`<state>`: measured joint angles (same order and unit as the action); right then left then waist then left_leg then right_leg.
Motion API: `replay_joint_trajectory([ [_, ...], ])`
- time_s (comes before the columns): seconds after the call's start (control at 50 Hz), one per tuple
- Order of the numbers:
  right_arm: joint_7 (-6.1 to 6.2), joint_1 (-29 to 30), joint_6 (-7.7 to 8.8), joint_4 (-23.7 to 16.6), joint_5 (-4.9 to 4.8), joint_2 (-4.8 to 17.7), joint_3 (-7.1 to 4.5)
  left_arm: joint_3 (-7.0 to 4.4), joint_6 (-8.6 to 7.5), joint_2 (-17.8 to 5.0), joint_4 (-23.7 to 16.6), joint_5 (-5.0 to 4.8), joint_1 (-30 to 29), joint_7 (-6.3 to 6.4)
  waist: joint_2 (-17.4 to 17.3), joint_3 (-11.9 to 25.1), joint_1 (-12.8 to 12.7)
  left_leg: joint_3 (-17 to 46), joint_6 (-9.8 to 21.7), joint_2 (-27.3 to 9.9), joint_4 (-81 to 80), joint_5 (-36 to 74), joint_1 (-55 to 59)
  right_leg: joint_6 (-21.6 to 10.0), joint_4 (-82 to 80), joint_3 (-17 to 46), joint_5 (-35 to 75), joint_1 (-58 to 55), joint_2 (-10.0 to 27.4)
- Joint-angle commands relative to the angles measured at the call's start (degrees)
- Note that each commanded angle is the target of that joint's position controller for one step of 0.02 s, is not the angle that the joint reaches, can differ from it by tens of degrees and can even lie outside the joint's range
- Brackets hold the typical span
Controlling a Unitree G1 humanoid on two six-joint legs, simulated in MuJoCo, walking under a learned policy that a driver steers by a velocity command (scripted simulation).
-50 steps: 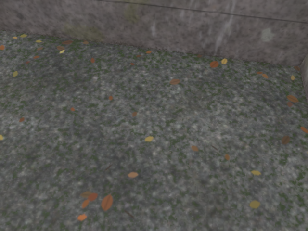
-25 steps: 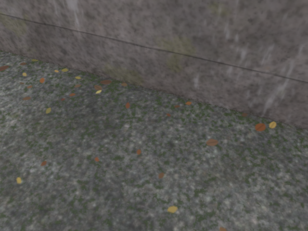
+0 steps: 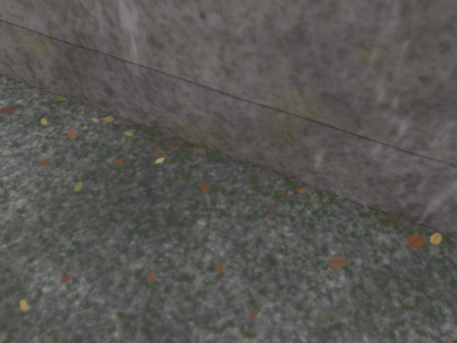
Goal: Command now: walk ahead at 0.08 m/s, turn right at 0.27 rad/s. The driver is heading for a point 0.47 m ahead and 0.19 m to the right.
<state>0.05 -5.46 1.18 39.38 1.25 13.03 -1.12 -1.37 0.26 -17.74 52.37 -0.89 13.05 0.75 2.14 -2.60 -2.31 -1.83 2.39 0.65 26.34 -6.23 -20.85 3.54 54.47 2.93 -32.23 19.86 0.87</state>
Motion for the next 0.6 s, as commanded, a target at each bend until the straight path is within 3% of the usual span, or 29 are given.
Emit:
replay_joint_trajectory([
  [0.02, 0.9, 0.65, 0.52, -1.77, 0.3, 10.56, -3.33, -2.53, 2.02, -6.39, -1.99, 0.14, 5.66, 1.9, -10.74, 6.52, 0.01, 11.99, 10.72, -15.57, -11.46, 7.71, 6.15, 2.06, 5.49, -0.61, 3.64, 3.48, 1.79],
  [0.08, 1.99, 0.84, 0.28, -0.51, 0.12, 9.93, -3.44, -2.98, 2.59, -4.94, -3.99, 0.09, 3.51, 1.98, -9.81, 6.67, 0.8, 8.88, 11.87, -16.39, -12.55, 3.43, 6.06, 1.62, 4.07, -1.43, 6.82, 4.67, 2.8],
  [0.14, 2.62, 1.77, -0.19, 0.47, -0.01, 10.4, -3.77, -2.84, 2.73, -3.82, -6.15, 0.28, 0.73, 1.28, -9.3, 6.83, 1.55, 6.41, 11.97, -17.06, -12.84, 1.66, 6.52, 0.59, -1.86, -2.57, 9.32, 3.18, 3.68],
  [0.18, 2.63, 1.79, -0.64, 1.12, -0.25, 11.22, -4.11, -3.0, 2.69, -4.22, -7.11, 0.27, 0.11, 0.6, -9.1, 7.47, 1.86, 5.5, 11.96, -17.99, -12.22, 2.45, 7.66, -0.29, -5.5, -3.73, 10.14, 1.26, 3.47],
  [0.22, 2.46, 1.97, -1.09, 1.72, -0.89, 12.04, -4.42, -3.33, 2.75, -4.81, -7.75, 0.22, 0.55, -0.17, -9.16, 7.73, 1.45, 4.77, 11.18, -18.8, -10.69, 3.59, 8.97, -1.66, -10.03, -4.9, 10.88, -0.98, 3.01],
  [0.26, 2.37, 3.23, -1.67, 2.24, -2.18, 12.58, -4.69, -3.79, 2.81, -4.94, -7.12, 0.36, 3.88, -0.94, -8.74, 7.89, -0.97, 2.16, 8.33, -17.81, -6.64, 3.67, 8.13, -4.07, -20.16, -7.16, 16.99, -6.65, 1.33],
  [0.28, 2.35, 1.65, -1.93, 3.21, -2.72, 11.4, -4.58, -4.34, 2.8, -6.1, -6.66, 0.73, 5.56, -1.07, -6.63, 7.06, -1.33, -0.32, 5.02, -15.58, -2.06, -0.18, 6.03, -6.06, -26.18, -5.93, 20.72, -9.85, 0.48],
  [0.3, 2.04, -1.3, -2.17, 3.99, -1.99, 8.86, -4.14, -5.46, 2.77, -10.22, -7.34, 0.84, 5.95, -0.51, 4.33, 4.87, 0.06, -6.21, -0.76, -9.98, 10.38, -9.24, -1.16, -9.89, -34.62, 6.29, 30.09, -13.14, 7.73],
  [0.32, 2.14, 1.01, -2.05, 1.08, 0.07, 7.27, -3.7, -6.46, 2.65, -16.58, -9.78, 1.15, 3.97, 0.17, 17.44, 1.65, 1.27, -7.12, -6.26, 0.03, 22.97, -30.06, -16.55, -20.0, -37.21, 26.19, 42.74, -14.62, 20.81],
  [0.34, 2.53, 6.78, -1.87, -0.1, 0.11, 8.92, -4.29, -6.03, 1.17, -14.86, -10.35, 3.37, 4.82, -0.14, 11.08, 4.11, -2.31, 2.54, -5.54, 0.57, 33.92, -31.84, -16.46, -23.77, -38.81, 27.35, 39.35, -10.92, 21.15],
  [0.36, 2.58, 5.73, -2.04, 0.34, -1.04, 9.8, -4.78, -5.68, -0.12, -13.42, -10.7, 3.28, 1.88, -0.12, 7.93, 4.05, 0.04, 4.99, -4.5, -0.64, 36.96, -26.48, -16.77, -20.99, -38.65, 21.94, 36.28, -10.63, 17.89],
  [0.38, 2.91, 3.24, -2.26, 1.99, -1.21, 10.28, -5.22, -5.6, -0.75, -12.01, -11.4, 1.84, -1.66, 0.1, 5.27, 3.75, 1.94, 5.61, -4.23, -1.38, 36.88, -21.5, -17.13, -17.41, -37.79, 18.14, 33.68, -11.08, 14.82],
  [0.4, 3.33, 2.33, -2.37, 3.05, -0.75, 11.01, -5.61, -4.98, -0.85, -9.89, -12.02, 0.63, -3.43, 0.36, 4.63, 4.15, 2.32, 5.93, -4.45, -1.75, 36.46, -18.63, -17.47, -15.45, -37.28, 16.63, 33.92, -11.96, 13.67],
  [0.44, 3.25, 1.93, -1.97, 3.24, -0.73, 10.26, -5.69, -4.26, -0.61, -8.22, -12.33, 0.36, -2.71, 0.96, 4.65, 5.95, 2.65, 5.77, -5.42, -0.67, 37.93, -14.76, -15.01, -15.26, -36.33, 14.8, 39.51, -12.38, 11.8],
  [0.5, 3.12, 2.8, -1.32, 3.01, -1.53, 8.78, -5.26, -4.49, -0.22, -8.6, -12.4, 0.33, -0.46, 1.59, 4.7, 6.96, 1.69, 6.28, -6.52, -0.07, 31.57, -12.6, -15.87, -15.59, -35.11, 15.1, 41.6, -17.07, 10.95],
  [0.6, 2.25, 4.72, -0.75, 2.71, -1.77, 8.57, -4.79, -5.36, 0.76, -10.61, -13.44, 0.28, -0.69, 1.91, 6.53, 6.01, 0.39, 6.95, -7.83, 0.84, 18.79, -12.6, -10.13, -16.13, -34.36, 18.8, 36.27, -15.14, 9.93],
])
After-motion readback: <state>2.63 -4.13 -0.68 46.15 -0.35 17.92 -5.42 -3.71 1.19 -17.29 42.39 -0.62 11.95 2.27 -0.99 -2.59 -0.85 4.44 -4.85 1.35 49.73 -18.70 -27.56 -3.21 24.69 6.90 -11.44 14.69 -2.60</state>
